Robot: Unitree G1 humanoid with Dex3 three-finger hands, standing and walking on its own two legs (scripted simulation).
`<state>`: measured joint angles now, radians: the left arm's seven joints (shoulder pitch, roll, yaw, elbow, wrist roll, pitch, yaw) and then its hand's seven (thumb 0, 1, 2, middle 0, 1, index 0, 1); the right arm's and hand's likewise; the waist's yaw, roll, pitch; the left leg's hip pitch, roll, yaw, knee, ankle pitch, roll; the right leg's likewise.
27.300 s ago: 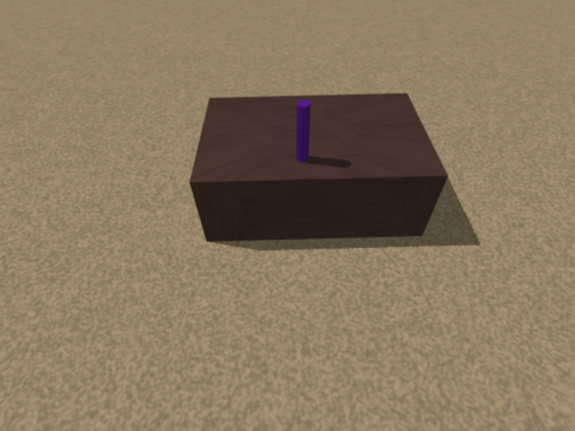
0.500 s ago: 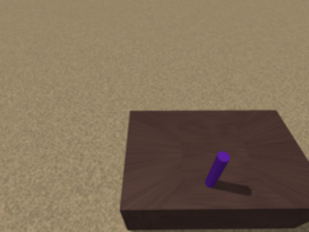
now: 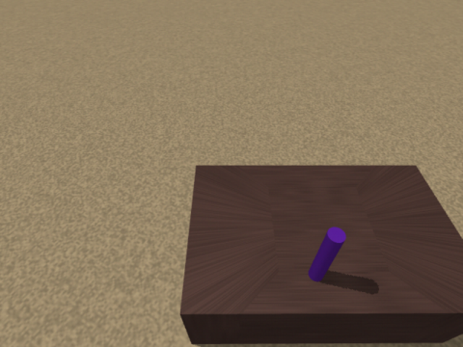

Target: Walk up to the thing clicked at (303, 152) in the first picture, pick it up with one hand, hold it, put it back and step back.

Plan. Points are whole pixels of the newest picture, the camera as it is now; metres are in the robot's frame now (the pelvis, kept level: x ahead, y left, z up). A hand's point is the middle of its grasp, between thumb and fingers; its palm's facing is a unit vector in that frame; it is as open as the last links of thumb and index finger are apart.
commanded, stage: stand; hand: right
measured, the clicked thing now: (325, 256) +0.44 -0.26 -0.30
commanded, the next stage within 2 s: step back in 0.76 s
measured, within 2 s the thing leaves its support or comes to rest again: neither
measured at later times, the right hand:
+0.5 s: hand out of the picture +0.07 -0.25 -0.15, palm faces -0.02 +0.94 -0.35, open 7.4 cm
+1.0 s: hand out of the picture +0.08 -0.29 -0.17, palm faces -0.02 +0.93 -0.36, open 7.4 cm
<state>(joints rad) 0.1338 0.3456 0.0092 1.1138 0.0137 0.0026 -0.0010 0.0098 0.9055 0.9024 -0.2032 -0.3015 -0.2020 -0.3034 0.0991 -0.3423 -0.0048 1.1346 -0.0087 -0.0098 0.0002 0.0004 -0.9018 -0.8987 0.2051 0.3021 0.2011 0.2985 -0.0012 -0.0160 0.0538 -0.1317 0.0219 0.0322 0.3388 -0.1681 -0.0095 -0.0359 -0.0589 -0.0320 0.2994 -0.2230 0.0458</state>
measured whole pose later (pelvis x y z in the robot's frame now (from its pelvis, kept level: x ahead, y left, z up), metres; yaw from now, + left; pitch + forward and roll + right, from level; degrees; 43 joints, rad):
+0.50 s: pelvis +0.00 +0.00 +0.00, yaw +0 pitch -2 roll +0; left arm 0.14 0.35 0.01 1.12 0.01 0.00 0.00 0.01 0.91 0.90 -0.20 -0.30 -0.20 -0.30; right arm 0.11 -0.34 -0.01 1.13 -0.01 -0.01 0.00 0.00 -0.90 -0.90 0.20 0.30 0.20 0.30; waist 0.00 -0.02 0.06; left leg -0.14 0.02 0.03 0.34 -0.16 -0.01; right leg -0.04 -0.06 -0.04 0.30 -0.22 0.04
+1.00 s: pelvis -0.04 -0.03 -0.02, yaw +1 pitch -1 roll +1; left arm 0.11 0.40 0.06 0.98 0.00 0.03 0.01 0.01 0.91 0.90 -0.20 -0.30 -0.20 -0.30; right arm 0.04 -0.38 -0.05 0.98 0.00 0.05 0.01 0.00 -0.90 -0.90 0.21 0.30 0.20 0.30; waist 0.00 0.00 0.15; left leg -0.33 0.05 0.00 0.57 -0.22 -0.01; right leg -0.25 -0.02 -0.02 0.64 -0.33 -0.03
